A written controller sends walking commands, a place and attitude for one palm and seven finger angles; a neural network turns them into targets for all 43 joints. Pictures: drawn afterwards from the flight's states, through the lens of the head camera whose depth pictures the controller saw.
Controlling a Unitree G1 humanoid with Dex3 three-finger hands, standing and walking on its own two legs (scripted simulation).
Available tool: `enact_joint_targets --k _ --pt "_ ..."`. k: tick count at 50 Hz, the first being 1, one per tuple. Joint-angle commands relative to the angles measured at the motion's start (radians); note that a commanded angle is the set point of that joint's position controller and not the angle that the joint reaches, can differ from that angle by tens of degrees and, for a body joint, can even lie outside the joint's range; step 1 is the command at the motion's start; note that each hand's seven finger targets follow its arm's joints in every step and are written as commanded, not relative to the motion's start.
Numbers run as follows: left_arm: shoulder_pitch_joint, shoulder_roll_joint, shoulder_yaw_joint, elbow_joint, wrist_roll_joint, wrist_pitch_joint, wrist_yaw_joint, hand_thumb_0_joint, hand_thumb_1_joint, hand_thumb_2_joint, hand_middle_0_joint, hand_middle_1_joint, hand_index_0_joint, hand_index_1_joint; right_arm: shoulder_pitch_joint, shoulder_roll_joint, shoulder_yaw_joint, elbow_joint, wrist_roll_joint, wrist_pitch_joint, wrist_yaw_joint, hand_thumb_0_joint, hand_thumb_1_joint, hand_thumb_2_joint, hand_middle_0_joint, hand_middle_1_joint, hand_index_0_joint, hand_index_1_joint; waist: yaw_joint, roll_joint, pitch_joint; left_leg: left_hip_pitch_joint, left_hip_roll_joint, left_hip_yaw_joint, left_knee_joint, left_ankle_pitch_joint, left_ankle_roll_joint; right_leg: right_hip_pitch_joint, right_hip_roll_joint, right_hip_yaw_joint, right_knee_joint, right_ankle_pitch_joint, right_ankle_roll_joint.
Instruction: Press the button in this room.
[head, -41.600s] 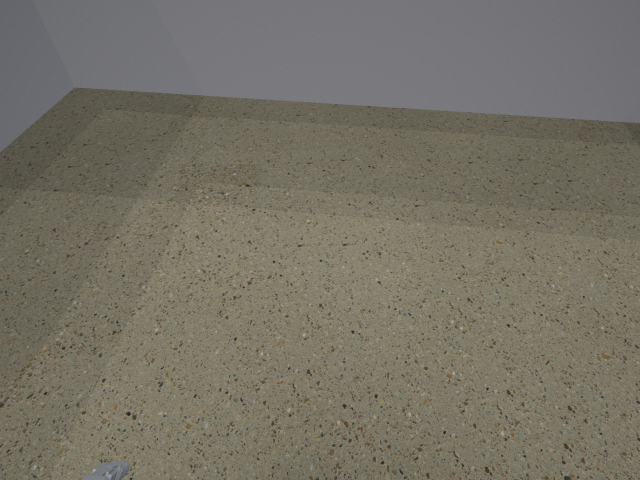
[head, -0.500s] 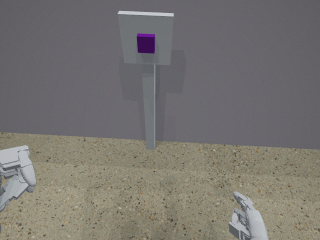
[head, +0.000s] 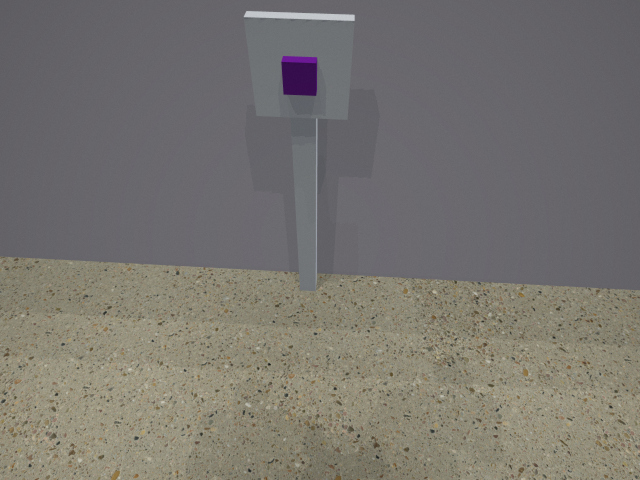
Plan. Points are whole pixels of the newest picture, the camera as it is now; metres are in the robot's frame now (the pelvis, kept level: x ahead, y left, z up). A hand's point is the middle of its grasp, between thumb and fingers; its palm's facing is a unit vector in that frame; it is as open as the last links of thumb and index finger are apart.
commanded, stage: let the arm hang, fingers relaxed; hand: left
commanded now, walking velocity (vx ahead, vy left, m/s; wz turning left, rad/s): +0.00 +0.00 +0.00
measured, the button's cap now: (300, 75) +0.83 +0.07 +0.09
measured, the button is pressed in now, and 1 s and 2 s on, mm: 0 0 0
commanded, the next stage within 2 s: stand and wait in 0.82 s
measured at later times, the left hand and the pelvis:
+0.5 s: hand out of the picture -0.03 +0.18 -0.16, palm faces +0.04 -0.98 -0.20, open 7.0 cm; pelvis +0.00 +0.00 +0.01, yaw +0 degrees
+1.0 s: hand out of the picture +0.01 +0.17 -0.16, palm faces +0.02 -0.98 -0.21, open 7.4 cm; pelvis +0.01 +0.00 +0.01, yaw +0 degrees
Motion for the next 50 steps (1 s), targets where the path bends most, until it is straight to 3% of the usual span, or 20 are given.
enact_joint_targets --k 1,3,4,6,8,16,21,31,33,35,50 --pt "0.033 0.154 0.047 0.065 -0.025 -0.057 0.007 0.0 0.9 0.9 -0.75 -0.9 -0.75 -0.9 0.013 -0.07 -0.014 0.02 0.002 -0.02 -0.016 0.0 -0.9 -0.9 0.2 0.3 0.2 0.3 0.039 0.102 -0.05 -0.011 0.094 -0.14 -0.195 0.02 0.012 0.095 -0.082 0.124 -0.191 0.009 -0.038" --pt "0.051 0.13 0.056 0.123 -0.023 -0.06 0.008 0.0 0.9 0.9 -0.677 -0.82 -0.677 -0.82 0.042 -0.047 -0.017 0.056 0.001 -0.017 -0.023 0.0 -0.9 -0.9 0.2 0.3 0.2 0.3 0.037 0.141 -0.051 0.007 0.087 -0.126 -0.196 -0.016 0.009 0.096 -0.092 0.125 -0.225 -0.002 -0.047" --pt "0.052 0.132 0.052 0.15 -0.025 -0.061 0.008 0.0 0.9 0.9 -0.64 -0.78 -0.64 -0.78 0.059 -0.04 -0.017 0.076 0.002 -0.015 -0.024 0.0 -0.9 -0.9 0.2 0.3 0.2 0.3 0.033 0.131 -0.049 0.017 0.085 -0.125 -0.199 -0.032 0.008 0.09 -0.093 0.123 -0.234 -0.016 -0.049" --pt "0.051 0.123 0.047 0.188 -0.026 -0.061 0.008 0.0 0.9 0.9 -0.567 -0.7 -0.567 -0.7 0.094 -0.031 -0.022 0.108 0.005 -0.01 -0.027 0.0 -0.9 -0.9 0.2 0.3 0.2 0.3 0.026 0.049 -0.022 0.037 0.087 -0.122 -0.197 -0.035 0.008 0.059 -0.093 0.115 -0.259 -0.038 -0.049" --pt "0.059 0.114 0.043 0.221 -0.028 -0.062 0.01 0.0 0.9 0.9 -0.493 -0.62 -0.493 -0.62 0.129 -0.019 -0.022 0.14 0.006 -0.01 -0.03 0.0 -0.9 -0.9 0.2 0.3 0.2 0.3 0.022 0.023 -0.01 0.057 0.088 -0.118 -0.199 -0.021 0.011 0.041 -0.094 0.113 -0.268 -0.044 -0.049" --pt "0.106 0.076 0.041 0.303 -0.027 -0.061 0.02 0.0 0.9 0.9 -0.2 -0.3 -0.2 -0.3 0.186 0.02 -0.025 0.206 0.008 -0.01 -0.037 0.0 -0.9 -0.9 0.2 0.3 0.2 0.3 0.021 -0.007 0.046 0.053 0.094 -0.115 -0.226 -0.043 0.014 0.013 -0.086 0.095 -0.261 -0.064 -0.042" --pt "0.124 0.051 0.046 0.314 -0.025 -0.061 0.024 0.0 0.9 0.9 -0.2 -0.3 -0.2 -0.3 0.192 0.04 -0.026 0.217 0.007 -0.015 -0.04 0.0 -0.9 -0.9 0.2 0.3 0.2 0.3 0.026 0.005 0.057 0.033 0.094 -0.118 -0.243 -0.056 0.017 0.018 -0.081 0.094 -0.246 -0.047 -0.037" --pt "0.103 0.03 0.051 0.306 -0.024 -0.069 0.028 0.0 0.9 0.9 -0.2 -0.3 -0.2 -0.3 0.18 0.063 -0.025 0.227 0.008 -0.023 -0.042 0.0 -0.9 -0.9 0.2 0.3 0.2 0.3 0.024 0.0 0.063 0.051 0.09 -0.101 -0.226 0.044 0.009 0.031 -0.089 0.092 -0.242 0.028 -0.032" --pt "0.097 0.03 0.051 0.308 -0.025 -0.07 0.028 0.0 0.9 0.9 -0.2 -0.3 -0.2 -0.3 0.176 0.058 -0.025 0.228 0.008 -0.026 -0.043 0.0 -0.9 -0.9 0.2 0.3 0.2 0.3 0.024 0.029 0.057 0.061 0.094 -0.101 -0.228 0.064 0.008 0.039 -0.088 0.094 -0.24 0.049 -0.03" --pt "0.096 0.033 0.051 0.306 -0.025 -0.07 0.029 0.0 0.9 0.9 -0.2 -0.3 -0.2 -0.3 0.175 0.056 -0.026 0.225 0.009 -0.024 -0.044 0.0 -0.9 -0.9 0.2 0.3 0.2 0.3 0.027 0.006 0.062 0.053 0.094 -0.103 -0.223 0.062 0.008 0.047 -0.087 0.092 -0.246 0.044 -0.031" --pt "0.074 0.049 0.05 0.306 -0.027 -0.075 0.027 0.0 0.9 0.9 -0.2 -0.3 -0.2 -0.3 0.146 0.03 -0.027 0.227 0.011 -0.025 -0.044 0.0 -0.9 -0.9 0.2 0.3 0.2 0.3 0.021 -0.005 0.025 0.114 0.102 -0.092 -0.215 0.112 0.005 0.063 -0.089 0.102 -0.26 0.086 -0.03"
